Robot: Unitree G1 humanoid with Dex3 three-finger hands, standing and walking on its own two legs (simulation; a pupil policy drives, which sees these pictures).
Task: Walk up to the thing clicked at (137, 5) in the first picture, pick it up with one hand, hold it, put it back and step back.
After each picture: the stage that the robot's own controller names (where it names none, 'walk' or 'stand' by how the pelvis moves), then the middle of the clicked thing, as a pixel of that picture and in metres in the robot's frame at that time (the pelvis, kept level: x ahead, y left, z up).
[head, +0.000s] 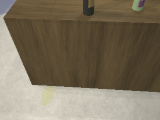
stand; out of the picture +0.99 -0.34 +0.02
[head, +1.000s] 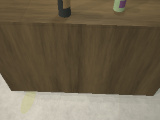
rise first; (120, 0) +0.92 -0.15 +0.05
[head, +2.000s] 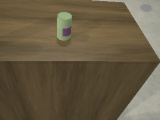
rise first; (64, 26) +0.66 +0.11 +0.05
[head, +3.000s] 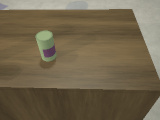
stand; (46, 46) +0.53 +0.19 +0.05
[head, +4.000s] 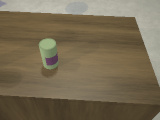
stand; (49, 54) +0.50 +0.17 +0.02
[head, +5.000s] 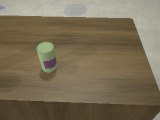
stand; (47, 57) +0.49 +0.18 +0.02
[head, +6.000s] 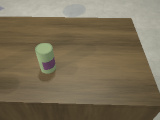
stand; (46, 58) +0.48 +0.18 +0.02
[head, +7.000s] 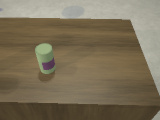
stand; (45, 59) +0.49 +0.18 +0.02
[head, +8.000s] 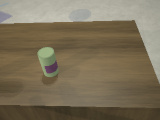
rise first; (48, 62) +0.47 +0.20 +0.02
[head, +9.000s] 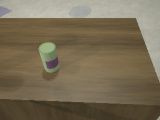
go down; (49, 57) +0.49 +0.19 +0.02
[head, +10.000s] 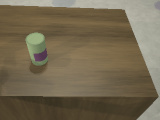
go down; (37, 49) +0.50 +0.18 +0.04
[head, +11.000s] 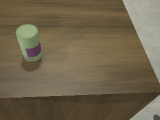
go down; (30, 43) +0.48 +0.18 +0.07
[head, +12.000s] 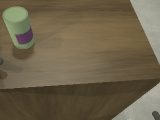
close in; (20, 29) +0.49 +0.19 +0.10
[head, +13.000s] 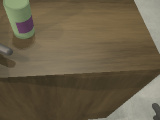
close in; (20, 17) +0.52 +0.17 +0.11
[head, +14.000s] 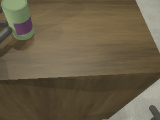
lift; (19, 19) +0.52 +0.18 +0.11
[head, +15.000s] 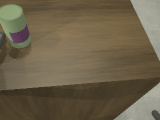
lift; (15, 27) +0.49 +0.19 +0.11
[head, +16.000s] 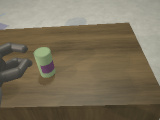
lift; (45, 62) +0.49 +0.19 +0.06
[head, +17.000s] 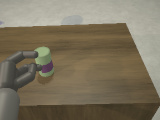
close; (44, 62) +0.49 +0.19 +0.04
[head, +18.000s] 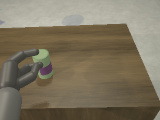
stand; (43, 64) +0.48 +0.19 +0.03
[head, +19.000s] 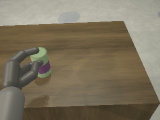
stand; (41, 62) +0.49 +0.19 +0.03
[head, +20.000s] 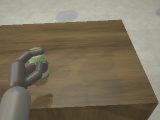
crouch; (38, 63) +0.48 +0.20 +0.03
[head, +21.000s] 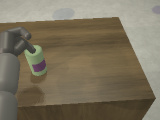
crouch; (36, 60) +0.49 +0.20 +0.03
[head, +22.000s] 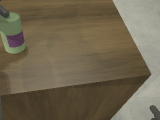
lower; (12, 33) +0.52 +0.19 +0.09
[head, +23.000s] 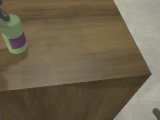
lower; (13, 35) +0.51 +0.20 +0.10
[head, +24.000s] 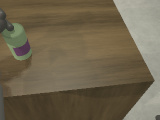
lower; (18, 42) +0.49 +0.20 +0.09
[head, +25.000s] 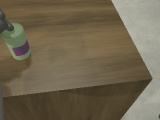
lower; (17, 42) +0.50 +0.20 +0.09
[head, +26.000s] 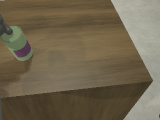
lower; (18, 44) +0.49 +0.20 +0.09
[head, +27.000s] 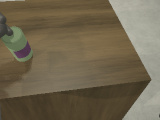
loosen; (18, 45) +0.49 +0.19 +0.09
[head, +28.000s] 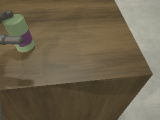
open; (20, 33) +0.53 +0.19 +0.10
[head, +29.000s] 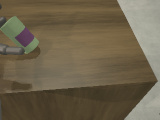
open; (20, 35) +0.52 +0.20 +0.10
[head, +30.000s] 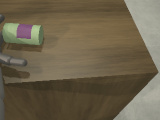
withdraw; (24, 34) +0.52 +0.18 +0.08
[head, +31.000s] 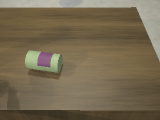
sink last; (44, 61) +0.43 +0.17 +0.05
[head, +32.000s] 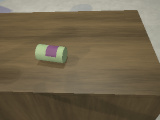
stand; (51, 53) +0.50 +0.18 +0.05
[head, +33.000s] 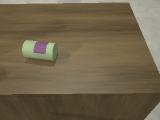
stand; (40, 50) +0.49 +0.19 +0.06
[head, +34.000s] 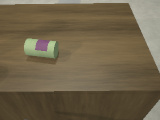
stand; (42, 48) +0.50 +0.19 +0.06
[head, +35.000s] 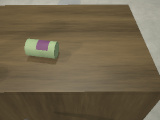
stand; (42, 48) +0.50 +0.19 +0.06
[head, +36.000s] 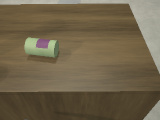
stand; (42, 47) +0.50 +0.19 +0.06
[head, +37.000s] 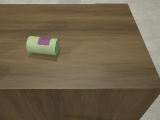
stand; (43, 45) +0.52 +0.18 +0.05
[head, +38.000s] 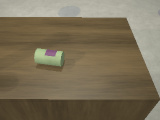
walk; (49, 57) +0.52 +0.17 +0.00
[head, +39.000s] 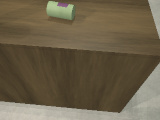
walk; (61, 10) +0.69 +0.13 +0.03
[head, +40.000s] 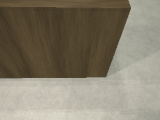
walk; out of the picture +0.97 +0.21 +0.02
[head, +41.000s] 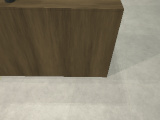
stand; out of the picture +1.17 +0.20 +0.01
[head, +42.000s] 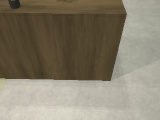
stand; out of the picture +1.16 +0.18 +0.00
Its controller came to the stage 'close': yes
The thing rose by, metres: 0.01
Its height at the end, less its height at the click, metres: -0.02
